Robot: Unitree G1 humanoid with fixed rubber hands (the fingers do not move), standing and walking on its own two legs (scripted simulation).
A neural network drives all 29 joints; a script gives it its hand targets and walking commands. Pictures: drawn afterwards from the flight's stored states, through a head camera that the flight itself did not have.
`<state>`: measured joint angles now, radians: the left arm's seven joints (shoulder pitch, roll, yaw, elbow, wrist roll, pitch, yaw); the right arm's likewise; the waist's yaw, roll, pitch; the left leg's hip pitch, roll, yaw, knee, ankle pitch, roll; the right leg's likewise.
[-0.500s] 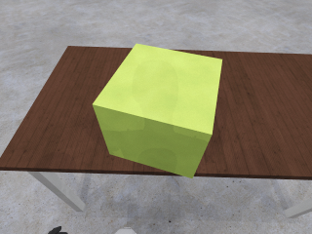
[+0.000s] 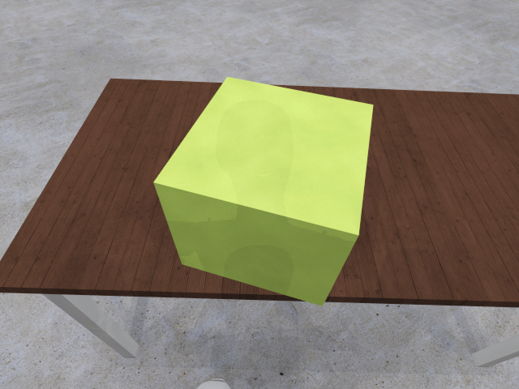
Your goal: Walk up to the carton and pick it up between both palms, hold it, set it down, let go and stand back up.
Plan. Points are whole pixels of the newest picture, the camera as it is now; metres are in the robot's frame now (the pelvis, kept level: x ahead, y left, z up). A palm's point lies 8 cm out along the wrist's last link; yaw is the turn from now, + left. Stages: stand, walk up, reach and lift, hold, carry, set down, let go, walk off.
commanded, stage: walk up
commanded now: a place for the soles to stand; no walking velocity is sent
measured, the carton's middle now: (273, 188) +0.45 +0.01 +0.05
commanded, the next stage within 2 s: none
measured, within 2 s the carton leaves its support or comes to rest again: neither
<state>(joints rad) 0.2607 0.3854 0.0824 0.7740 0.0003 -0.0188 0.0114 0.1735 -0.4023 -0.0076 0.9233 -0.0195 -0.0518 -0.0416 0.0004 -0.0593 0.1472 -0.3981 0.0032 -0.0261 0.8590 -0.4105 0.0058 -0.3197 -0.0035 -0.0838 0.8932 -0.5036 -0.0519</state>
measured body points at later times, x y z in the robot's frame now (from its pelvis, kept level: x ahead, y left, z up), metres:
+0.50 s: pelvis +0.01 +0.00 +0.00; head +0.04 +0.01 +0.45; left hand +0.11 +0.31 -0.11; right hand +0.10 -0.32 -0.10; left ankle +0.04 +0.13 -0.69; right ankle +0.01 -0.10 -0.69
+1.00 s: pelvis -0.01 -0.01 +0.00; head +0.00 -0.01 +0.45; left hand +0.11 +0.30 -0.10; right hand +0.08 -0.33 -0.11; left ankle +0.04 +0.13 -0.69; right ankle +0.01 -0.10 -0.69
